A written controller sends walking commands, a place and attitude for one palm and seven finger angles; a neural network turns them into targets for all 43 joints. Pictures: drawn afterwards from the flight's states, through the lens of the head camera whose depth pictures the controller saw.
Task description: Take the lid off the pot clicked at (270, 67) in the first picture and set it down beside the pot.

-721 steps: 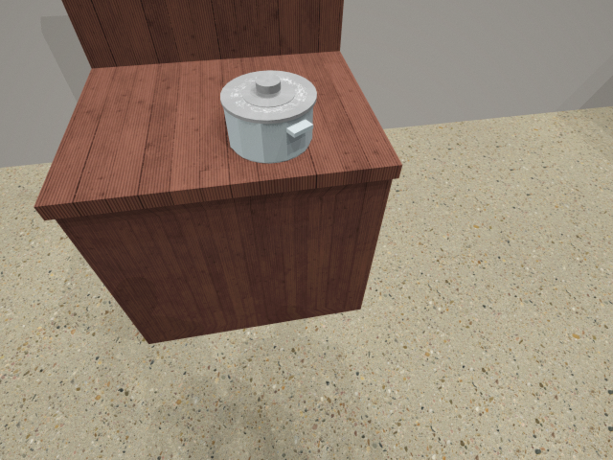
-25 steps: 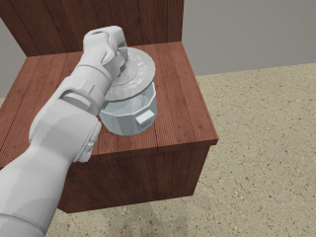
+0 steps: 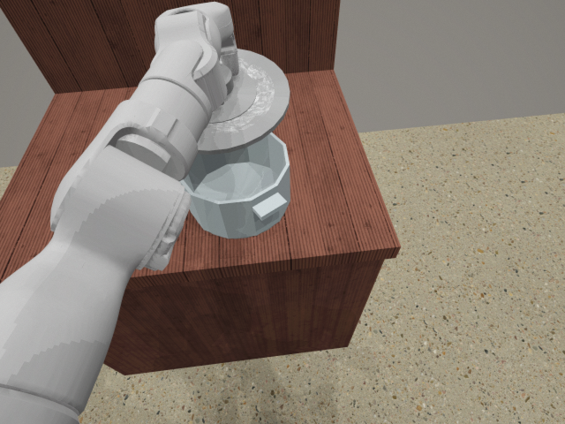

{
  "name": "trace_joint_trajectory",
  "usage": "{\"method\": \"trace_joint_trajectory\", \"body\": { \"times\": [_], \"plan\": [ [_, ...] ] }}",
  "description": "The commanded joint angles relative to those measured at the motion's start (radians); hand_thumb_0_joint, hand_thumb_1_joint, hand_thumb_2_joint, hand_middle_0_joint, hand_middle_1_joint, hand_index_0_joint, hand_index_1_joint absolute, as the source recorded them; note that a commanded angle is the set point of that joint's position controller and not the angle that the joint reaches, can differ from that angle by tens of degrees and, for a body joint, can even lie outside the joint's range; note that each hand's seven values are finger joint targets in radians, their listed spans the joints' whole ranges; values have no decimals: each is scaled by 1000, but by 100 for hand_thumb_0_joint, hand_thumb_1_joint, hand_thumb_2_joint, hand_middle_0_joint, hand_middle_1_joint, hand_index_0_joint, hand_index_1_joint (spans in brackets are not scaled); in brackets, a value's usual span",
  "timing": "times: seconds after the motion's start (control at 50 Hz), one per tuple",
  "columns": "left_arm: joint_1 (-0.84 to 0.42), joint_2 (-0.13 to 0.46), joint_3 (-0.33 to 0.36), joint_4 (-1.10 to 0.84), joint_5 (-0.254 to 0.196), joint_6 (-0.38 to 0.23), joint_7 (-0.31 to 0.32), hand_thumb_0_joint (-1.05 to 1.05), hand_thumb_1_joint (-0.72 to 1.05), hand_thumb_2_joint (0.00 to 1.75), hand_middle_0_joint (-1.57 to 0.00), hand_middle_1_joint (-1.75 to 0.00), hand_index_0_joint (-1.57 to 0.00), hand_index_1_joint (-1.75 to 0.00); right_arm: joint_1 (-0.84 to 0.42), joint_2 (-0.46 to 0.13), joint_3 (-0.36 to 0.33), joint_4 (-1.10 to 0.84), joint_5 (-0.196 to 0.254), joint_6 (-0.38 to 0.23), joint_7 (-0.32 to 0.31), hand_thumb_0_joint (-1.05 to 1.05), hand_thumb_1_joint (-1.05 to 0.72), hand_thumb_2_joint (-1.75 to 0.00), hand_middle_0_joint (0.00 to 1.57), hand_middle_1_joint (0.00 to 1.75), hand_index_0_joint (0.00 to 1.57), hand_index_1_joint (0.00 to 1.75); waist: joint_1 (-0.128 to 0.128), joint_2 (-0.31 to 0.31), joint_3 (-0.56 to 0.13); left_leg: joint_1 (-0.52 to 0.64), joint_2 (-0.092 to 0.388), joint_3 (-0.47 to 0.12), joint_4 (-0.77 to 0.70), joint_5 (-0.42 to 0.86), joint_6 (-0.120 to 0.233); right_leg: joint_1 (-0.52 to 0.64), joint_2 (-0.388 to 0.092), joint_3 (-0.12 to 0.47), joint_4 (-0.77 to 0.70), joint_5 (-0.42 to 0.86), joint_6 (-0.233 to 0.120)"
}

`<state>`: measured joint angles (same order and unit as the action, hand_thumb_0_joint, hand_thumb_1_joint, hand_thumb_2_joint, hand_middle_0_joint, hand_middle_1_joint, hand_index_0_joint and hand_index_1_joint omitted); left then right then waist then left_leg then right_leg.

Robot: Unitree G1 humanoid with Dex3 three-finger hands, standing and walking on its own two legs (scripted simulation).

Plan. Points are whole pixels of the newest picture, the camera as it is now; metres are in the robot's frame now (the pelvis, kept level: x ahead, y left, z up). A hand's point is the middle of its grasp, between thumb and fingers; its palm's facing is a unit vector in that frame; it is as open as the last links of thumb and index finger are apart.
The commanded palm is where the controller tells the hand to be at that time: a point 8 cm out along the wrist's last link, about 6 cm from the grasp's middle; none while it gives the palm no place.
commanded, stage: lift the lid straight up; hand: left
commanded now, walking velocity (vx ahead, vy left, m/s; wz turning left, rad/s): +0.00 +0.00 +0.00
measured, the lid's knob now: (213, 81) +0.53 +0.05 +0.21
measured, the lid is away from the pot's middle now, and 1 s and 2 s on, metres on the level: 0.01 0.07 0.20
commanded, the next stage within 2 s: move the lid sideways beside the pot in 0.30 s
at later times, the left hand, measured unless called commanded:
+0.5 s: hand (210, 65) +0.52 +0.04 +0.24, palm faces -0.26 -0.11 -0.96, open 8.4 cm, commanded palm +0.53 +0.06 +0.31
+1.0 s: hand (160, 74) +0.52 +0.11 +0.23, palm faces -0.28 -0.09 -0.95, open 8.4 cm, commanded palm +0.53 +0.11 +0.31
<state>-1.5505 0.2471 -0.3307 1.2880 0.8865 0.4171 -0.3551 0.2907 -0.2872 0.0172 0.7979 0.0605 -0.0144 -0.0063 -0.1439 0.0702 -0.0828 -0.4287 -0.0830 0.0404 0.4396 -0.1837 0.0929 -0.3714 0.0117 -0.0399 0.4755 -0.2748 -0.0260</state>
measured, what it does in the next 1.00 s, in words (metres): stands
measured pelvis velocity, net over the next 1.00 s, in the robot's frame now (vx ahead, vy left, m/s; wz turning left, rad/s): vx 0.01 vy -0.01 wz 0.00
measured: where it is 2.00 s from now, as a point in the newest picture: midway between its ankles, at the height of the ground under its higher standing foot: outside the picture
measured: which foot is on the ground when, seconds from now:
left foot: down 0.00-1.00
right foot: down 0.00-1.00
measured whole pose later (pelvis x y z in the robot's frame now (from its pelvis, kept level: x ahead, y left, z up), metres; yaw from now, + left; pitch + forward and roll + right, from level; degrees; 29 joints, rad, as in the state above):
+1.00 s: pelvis +0.01 -0.01 +0.00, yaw +0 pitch +10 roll +0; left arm -1.50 0.42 -0.30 1.22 0.94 0.34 -0.44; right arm 0.27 -0.30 0.02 0.77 0.07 0.03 -0.03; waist -0.15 0.05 -0.06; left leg -0.42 -0.07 0.03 0.43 -0.19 0.08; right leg -0.34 0.03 -0.05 0.43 -0.26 -0.04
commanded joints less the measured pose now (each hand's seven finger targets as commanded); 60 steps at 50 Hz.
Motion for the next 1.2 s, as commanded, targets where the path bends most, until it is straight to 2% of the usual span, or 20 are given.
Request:
{"method": "trace_joint_trajectory", "body": {
  "times": [0.0,0.04,0.08,0.16,0.2,0.28,0.34,0.42,0.56,0.6,0.66,0.72,0.84,0.9,0.96,0.98,1.06,1.1,1.16,1.18],
  "plan": [
    [-667,209,21,-131,48,36,52,0,53,102,-83,-107,-81,-107,41,-150,-47,-69,0,-23,-7,0,-90,-90,20,30,20,30,-34,-157,-414,372,36,-124,23,284,-18,-20,24,28,-47,363,-9],
    [-706,251,39,-144,51,42,50,0,53,102,-83,-107,-81,-107,37,-149,-44,-80,-1,-24,-10,0,-90,-90,20,30,20,30,-31,-145,-453,367,30,-122,22,277,-15,13,21,38,-48,382,-9],
    [-756,218,14,-218,56,19,38,0,53,102,-83,-107,-81,-107,36,-145,-49,-91,-5,-35,-10,0,-90,-90,20,30,20,30,-34,-108,-501,423,35,-134,40,359,-16,2,23,40,-39,422,-11],
    [-669,228,35,-120,60,38,24,0,53,102,-83,-107,-81,-107,59,-150,-51,-78,-7,-20,-10,0,-90,-90,20,30,20,30,-29,-150,-463,379,35,-116,32,367,-14,20,19,38,-52,439,-11],
    [-681,181,2,-115,55,48,19,0,53,102,-83,-107,-81,-107,41,-153,-46,-79,0,-11,-8,0,-90,-90,20,30,20,30,-44,-162,-417,365,31,-117,28,326,-12,-9,24,32,-54,415,-4],
    [-734,246,31,-199,64,19,13,0,53,102,-83,-107,-81,-107,43,-150,-51,-93,-7,-20,-11,0,-90,-90,20,30,20,30,-36,-124,-499,411,32,-126,43,366,-11,19,23,44,-49,441,-8],
    [-749,203,0,-211,68,20,20,0,53,102,-83,-107,-81,-107,44,-140,-53,-93,-3,-26,-11,0,-90,-90,20,30,20,30,-39,-103,-488,429,34,-128,43,369,-10,-7,25,43,-50,427,-8],
    [-698,307,63,-256,83,-13,42,0,53,102,-83,-107,-81,-107,42,-144,-50,-106,-10,-19,-17,0,-90,-90,20,30,20,30,-24,-155,-516,404,36,-109,46,396,-3,64,22,54,-52,487,-5],
    [-635,275,34,-227,81,4,37,0,53,102,-83,-107,-81,-107,22,-144,-50,-114,-1,13,-10,0,-90,-90,20,30,20,30,-18,-88,-473,386,39,-102,39,389,-7,42,13,41,-56,461,-12],
    [-667,318,47,-257,87,5,23,0,53,102,-83,-107,-81,-107,12,-150,-49,-117,0,19,-11,0,-90,-90,20,30,20,30,-26,-122,-485,388,33,-100,37,355,-2,63,17,45,-55,469,-5],
    [-658,282,20,-260,68,-25,-5,0,53,102,-83,-107,-81,-107,18,-149,-49,-116,7,16,-22,0,-90,-90,20,30,20,30,-35,-124,-483,399,37,-102,38,343,6,55,9,45,-70,458,-3],
    [-637,340,43,-240,70,-38,-18,0,53,102,-83,-107,-81,-107,19,-158,-45,-107,9,15,-31,0,-90,-90,20,30,20,30,-38,-154,-447,378,28,-97,33,284,10,60,13,45,-79,432,4],
    [-618,394,57,-268,87,-74,-18,0,53,102,-83,-107,-81,-107,22,-157,-44,-106,7,12,-38,0,-90,-90,20,30,20,30,-26,-100,-444,378,28,-95,38,308,7,70,11,47,-76,449,-2],
    [-606,389,52,-273,84,-75,-26,0,53,102,-83,-107,-81,-107,20,-161,-46,-106,11,20,-31,0,-90,-90,20,30,20,30,-25,-93,-429,385,32,-100,36,324,5,53,13,40,-75,443,-3],
    [-617,401,55,-325,75,-96,-36,0,53,102,-83,-107,-81,-107,28,-163,-53,-112,8,18,-33,0,-90,-90,20,30,20,30,-20,-71,-487,419,37,-100,46,368,5,72,7,44,-75,470,-5],
    [-621,437,74,-337,86,-101,-37,0,53,102,-83,-107,-81,-107,21,-163,-52,-120,7,20,-29,0,-90,-90,20,30,20,30,-16,-60,-489,425,32,-108,53,391,3,70,14,46,-71,476,-5],
    [-575,390,49,-321,81,-109,-55,0,53,102,-83,-107,-81,-107,48,-161,-63,-113,7,24,-25,0,-90,-90,20,30,20,30,-19,-75,-475,457,41,-116,58,463,1,34,20,34,-77,469,-6],
    [-571,474,101,-313,88,-101,-58,0,53,102,-83,-107,-81,-107,32,-172,-59,-116,7,37,-23,0,-90,-90,20,30,20,30,-11,-109,-459,417,33,-108,48,410,4,67,21,38,-79,473,-3],
    [-566,431,60,-334,84,-116,-65,0,53,102,-83,-107,-81,-107,42,-166,-62,-118,8,40,-24,0,-90,-90,20,30,20,30,-13,-70,-471,438,39,-106,54,440,2,53,17,35,-81,473,-6],
    [-563,461,79,-327,97,-113,-65,0,53,102,-83,-107,-81,-107,30,-171,-61,-118,9,45,-21,0,-90,-90,20,30,20,30,-10,-62,-444,434,39,-113,53,425,-1,32,23,32,-81,445,-6]
  ]
}}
